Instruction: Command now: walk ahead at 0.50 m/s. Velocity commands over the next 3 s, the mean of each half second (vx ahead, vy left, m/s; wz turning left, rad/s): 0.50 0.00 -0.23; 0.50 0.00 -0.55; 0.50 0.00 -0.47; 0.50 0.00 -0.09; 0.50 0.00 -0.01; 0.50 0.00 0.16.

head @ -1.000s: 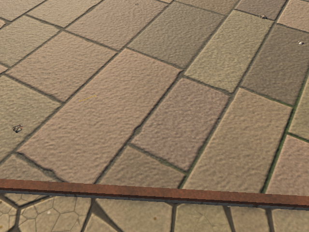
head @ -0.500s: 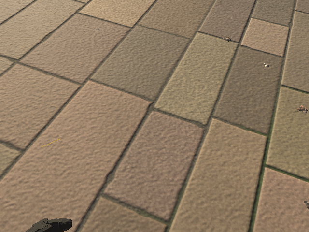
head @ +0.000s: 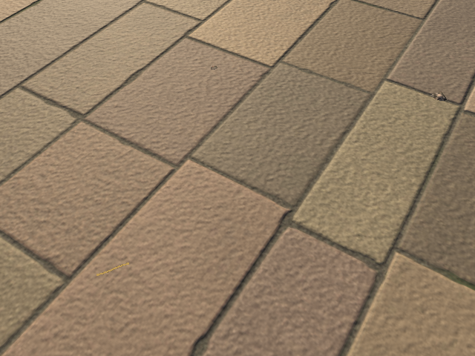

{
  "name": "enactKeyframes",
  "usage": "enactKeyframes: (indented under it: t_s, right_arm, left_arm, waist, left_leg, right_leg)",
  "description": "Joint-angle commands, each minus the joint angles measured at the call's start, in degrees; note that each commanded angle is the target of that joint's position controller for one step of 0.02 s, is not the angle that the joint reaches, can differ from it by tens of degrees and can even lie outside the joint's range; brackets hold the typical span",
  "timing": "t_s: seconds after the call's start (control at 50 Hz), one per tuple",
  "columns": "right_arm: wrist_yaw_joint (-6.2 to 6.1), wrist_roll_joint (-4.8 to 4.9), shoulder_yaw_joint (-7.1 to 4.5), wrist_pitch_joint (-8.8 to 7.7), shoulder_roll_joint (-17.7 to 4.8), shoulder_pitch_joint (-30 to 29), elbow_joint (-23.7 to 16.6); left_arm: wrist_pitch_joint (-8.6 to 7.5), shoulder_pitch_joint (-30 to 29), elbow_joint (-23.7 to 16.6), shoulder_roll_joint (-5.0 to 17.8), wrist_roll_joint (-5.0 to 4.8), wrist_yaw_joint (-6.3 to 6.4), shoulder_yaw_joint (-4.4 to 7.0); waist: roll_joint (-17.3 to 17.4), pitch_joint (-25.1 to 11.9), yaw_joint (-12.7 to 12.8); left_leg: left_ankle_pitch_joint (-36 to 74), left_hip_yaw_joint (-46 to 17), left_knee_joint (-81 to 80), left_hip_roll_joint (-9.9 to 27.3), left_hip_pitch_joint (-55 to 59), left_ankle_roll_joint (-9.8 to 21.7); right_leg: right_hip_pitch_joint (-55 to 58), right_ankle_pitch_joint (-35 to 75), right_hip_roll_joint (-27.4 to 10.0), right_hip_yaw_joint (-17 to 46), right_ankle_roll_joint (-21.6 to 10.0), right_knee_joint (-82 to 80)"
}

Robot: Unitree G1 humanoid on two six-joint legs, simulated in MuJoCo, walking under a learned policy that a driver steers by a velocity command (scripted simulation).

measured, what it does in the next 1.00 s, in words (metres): climbs, turning right: left foot 0.04 m higher, then right foot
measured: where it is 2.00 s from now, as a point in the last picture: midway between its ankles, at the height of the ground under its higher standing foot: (397, 199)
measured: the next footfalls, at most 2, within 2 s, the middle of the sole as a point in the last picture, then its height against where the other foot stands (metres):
left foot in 0.14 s outside the picture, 0.04 m higher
right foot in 0.72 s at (330, 351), level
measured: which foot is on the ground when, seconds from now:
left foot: up 0.00-0.12, down 0.14-0.72, up 0.74-1.00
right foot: down 0.00-0.18, up 0.20-0.70, down 0.72-1.00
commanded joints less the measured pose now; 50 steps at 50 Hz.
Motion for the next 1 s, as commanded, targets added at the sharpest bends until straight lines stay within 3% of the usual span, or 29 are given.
enactKeyframes:
  t_s: [0.02,0.08,0.1,0.12,0.14,0.16,0.18,0.2,0.22,0.26,0.3,0.34,0.4,0.46,0.54,0.62,0.66,0.68,0.7,0.72,0.74,0.76,0.78,0.8,0.82,0.84,0.86,0.9,1.0]
  right_arm:
    - [1.00,0.31,0.67,-1.15,-0.59,-7.99,-5.64]
    - [2.17,0.88,0.03,-1.82,-2.44,-9.26,-7.12]
    - [2.44,0.83,-0.48,-1.97,-3.39,-7.69,-7.04]
    - [2.47,0.65,-1.26,-1.97,-4.72,-3.84,-6.28]
    - [2.16,0.46,-2.64,-1.92,-6.95,4.28,-3.96]
    - [1.38,0.04,-4.22,-1.72,-11.23,15.28,-1.60]
    - [1.00,-0.92,-5.67,-1.22,-16.42,21.40,-0.15]
    - [0.47,-0.80,-4.14,-1.24,-11.30,20.74,-0.56]
    - [0.09,-0.45,-3.05,-1.49,-8.58,15.40,-0.56]
    - [0.22,-0.38,-2.25,-2.12,-5.13,8.06,0.12]
    - [0.59,-0.64,-1.87,-2.94,-2.21,3.80,0.74]
    - [0.39,-0.88,-2.51,-3.43,-3.31,3.57,1.74]
    - [-0.50,-1.57,-3.36,-3.77,-5.65,5.51,3.23]
    - [-1.35,-1.46,-3.77,-3.12,-7.27,6.77,3.96]
    - [-1.66,-0.71,-4.58,-2.09,-9.68,9.04,4.85]
    - [-1.14,0.75,-5.53,-0.48,-11.29,10.56,5.92]
    - [-1.00,1.61,-6.06,0.23,-12.74,9.11,5.81]
    - [-0.96,2.12,-6.20,0.63,-13.18,7.67,5.58]
    - [-0.84,2.40,-5.85,1.00,-12.35,6.70,5.33]
    - [-1.02,0.80,-4.75,0.73,-9.67,7.50,4.42]
    - [-0.92,-1.76,-2.26,-0.67,-1.17,11.24,0.77]
    - [-0.45,0.46,-2.62,-2.90,-5.47,6.67,0.36]
    - [-0.03,2.81,-3.38,-4.16,-8.45,1.39,-1.17]
    - [-0.31,2.06,-3.08,-4.97,-7.78,0.78,-1.02]
    - [-0.72,0.40,-3.39,-5.19,-8.13,1.00,-0.34]
    - [-0.68,-0.06,-3.81,-4.73,-8.63,1.98,0.06]
    - [-0.49,-0.15,-3.98,-4.07,-8.59,2.39,-0.01]
    - [-0.45,-0.70,-3.81,-2.90,-7.19,1.98,-0.32]
    - [0.15,-0.65,-2.44,-2.76,-3.97,-8.14,-3.38]
  left_arm:
    - [-0.45,1.28,-2.86,9.53,-0.43,0.43,1.76]
    - [0.36,2.67,-1.65,9.73,-0.81,0.51,1.64]
    - [0.62,2.22,-1.60,9.81,-0.75,0.62,1.55]
    - [0.87,1.51,-1.66,10.33,-0.65,0.85,1.57]
    - [1.13,0.83,-1.81,9.79,-0.69,1.17,1.27]
    - [0.95,-0.05,-3.12,8.70,-0.13,1.50,0.57]
    - [-0.04,6.67,-4.45,1.70,-0.50,1.09,-1.31]
    - [-1.14,2.85,-3.16,5.65,-0.43,0.44,-0.09]
    - [-1.50,-1.08,-4.68,8.91,-2.28,-0.03,1.45]
    - [-0.82,-5.11,-5.97,7.77,-2.00,0.38,1.87]
    - [1.19,-0.86,-4.09,5.65,-2.20,0.92,2.26]
    - [2.66,-1.42,-4.11,4.04,-2.00,1.27,2.17]
    - [3.09,-5.73,-5.43,4.61,-1.37,1.42,2.71]
    - [2.63,-9.87,-6.64,4.23,-1.26,0.48,2.70]
    - [2.13,-17.64,-9.22,2.89,-1.11,-1.14,1.85]
    - [2.35,-20.86,-11.72,3.96,-1.27,-2.23,1.94]
    - [2.58,-18.57,-12.23,5.63,-1.14,-2.38,2.78]
    - [2.70,-13.57,-11.36,7.04,-1.23,-2.23,3.74]
    - [2.73,-4.25,-8.83,10.08,-1.53,-1.78,5.62]
    - [3.10,5.49,-6.36,15.65,-1.89,-0.69,7.98]
    - [2.42,2.80,-7.21,22.13,-2.23,-0.36,8.57]
    - [0.92,2.89,-9.62,17.27,-1.67,-1.06,7.02]
    - [-0.14,1.38,-9.04,13.32,-1.24,-1.40,5.85]
    - [-0.61,-1.25,-9.24,11.66,-1.39,-1.35,5.33]
    - [-0.59,-5.41,-10.11,9.59,-1.29,-1.18,4.68]
    - [-0.66,-7.74,-11.25,7.95,-0.65,-0.86,3.99]
    - [-0.75,-8.32,-11.79,7.82,-0.40,-0.62,3.85]
    - [-1.05,-7.33,-11.72,9.02,-0.92,0.06,4.08]
    - [-0.52,-3.68,-10.66,10.73,-1.31,1.54,4.66]
  waist:
    - [-4.65,3.40,0.47]
    - [-6.71,2.88,-0.76]
    - [-8.23,1.12,-2.37]
    - [-9.84,-2.18,-5.04]
    - [-9.52,-7.02,-9.37]
    - [-6.26,-14.39,-13.93]
    - [9.69,-24.58,-11.73]
    - [9.48,-24.93,-13.17]
    - [7.15,-13.61,-11.13]
    - [2.02,-3.80,-6.35]
    - [4.97,-1.43,-2.44]
    - [3.76,0.41,-2.01]
    - [1.77,1.39,-2.72]
    - [1.00,1.88,-3.96]
    - [0.30,4.33,-7.23]
    - [0.81,5.68,-8.05]
    - [2.31,3.51,-5.73]
    - [2.67,0.25,-2.43]
    - [1.16,-4.68,2.66]
    - [-4.81,-9.86,6.12]
    - [-20.23,-12.56,-1.29]
    - [-11.95,-19.58,2.13]
    - [-8.57,-12.29,2.90]
    - [-5.83,-8.66,1.08]
    - [-3.96,-6.05,-1.25]
    - [-4.61,-5.17,-3.08]
    - [-4.80,-4.79,-3.83]
    - [-3.26,-3.53,-4.38]
    - [-5.75,0.10,-1.29]
  left_leg:
    - [2.47,3.53,-7.78,-2.54,3.68,0.86]
    - [-0.73,3.80,-13.03,-4.06,3.99,3.42]
    - [-2.30,4.65,-14.29,-5.58,7.97,4.52]
    - [-2.85,5.96,-15.48,-7.66,14.68,5.66]
    - [-1.64,6.49,-18.68,-9.47,26.73,7.20]
    - [-0.03,-2.35,-19.04,-2.26,45.26,10.30]
    - [-19.16,-32.38,-27.74,14.14,64.83,19.44]
    - [-25.79,-44.77,-36.36,15.65,63.00,19.04]
    - [-27.63,-35.99,-36.91,15.80,53.93,16.64]
    - [-18.93,-20.41,-40.28,11.02,37.57,13.41]
    - [-13.91,-10.10,-43.63,7.51,29.46,11.13]
    - [-9.54,-3.92,-46.36,7.00,27.08,11.86]
    - [-5.50,0.34,-47.57,8.01,30.73,12.80]
    - [-2.42,4.52,-47.42,8.10,35.41,12.32]
    - [-0.83,9.18,-47.41,9.38,40.02,11.72]
    - [3.08,11.22,-43.72,11.48,48.04,10.39]
    - [19.46,12.76,-36.92,11.51,50.01,9.17]
    - [30.21,14.27,-29.14,10.45,49.54,8.07]
    - [34.68,16.37,-16.54,7.65,45.66,6.12]
    - [19.57,16.60,1.31,4.95,32.05,2.82]
    - [-27.08,10.80,20.52,-6.96,6.49,-1.22]
    - [-29.54,-3.21,27.16,-8.04,0.49,-0.26]
    - [-23.52,-3.55,26.90,-5.35,-4.86,1.50]
    - [-18.23,-3.62,22.84,-2.65,-3.48,2.75]
    - [-14.61,-3.96,17.72,-0.83,0.57,2.81]
    - [-12.15,-4.50,14.72,0.23,4.38,2.73]
    - [-10.80,-4.40,12.46,0.20,6.34,2.23]
    - [-8.60,-3.30,6.96,-0.55,6.68,0.46]
    - [8.29,-1.83,-15.28,-4.75,9.76,-1.76]
  right_leg:
    - [-3.51,16.62,-16.28,7.91,-9.36,-6.86]
    - [4.64,24.97,-18.51,7.18,-8.04,-3.83]
    - [5.96,33.58,-18.40,6.37,-7.09,-1.00]
    - [6.55,44.86,-17.78,5.18,-6.08,3.83]
    - [4.17,52.11,-15.34,3.53,-4.50,13.11]
    - [-6.74,41.96,-12.97,2.65,-2.38,27.77]
    - [-28.80,7.64,-2.70,1.42,1.63,51.77]
    - [-35.51,-15.93,-1.61,11.19,1.03,62.06]
    - [-41.35,-14.15,-4.15,11.34,0.58,67.13]
    - [-38.61,-6.73,-9.21,7.82,0.29,63.39]
    - [-31.82,-3.45,-11.11,8.30,0.95,60.08]
    - [-31.46,-2.22,-11.13,7.42,2.09,57.67]
    - [-37.23,4.23,-11.77,8.73,3.24,53.42]
    - [-39.47,10.82,-11.68,7.48,3.97,44.18]
    - [-38.24,12.81,-11.59,2.65,3.24,32.10]
    - [-38.11,6.09,-10.64,0.01,0.73,25.86]
    - [-32.78,0.54,-7.72,-2.81,-1.37,24.69]
    - [-25.65,-0.31,-4.98,-4.85,-2.81,23.40]
    - [-12.51,2.69,-1.24,-6.19,-4.82,19.98]
    - [4.53,2.55,-5.44,3.79,-7.86,18.59]
    - [19.35,-8.42,-18.76,36.55,-17.93,11.29]
    - [22.04,-16.25,-23.35,50.38,-20.41,2.39]
    - [18.77,-11.45,-22.43,42.81,-17.38,1.72]
    - [12.10,-5.58,-19.95,35.30,-15.24,3.01]
    - [4.75,0.93,-17.54,29.30,-13.59,3.17]
    - [0.21,5.70,-15.85,25.76,-12.94,2.15]
    - [-2.05,8.73,-15.11,24.54,-12.99,1.01]
    - [-4.83,15.10,-14.12,21.24,-13.33,0.10]
    - [-9.90,13.48,-9.34,15.39,-9.77,0.14]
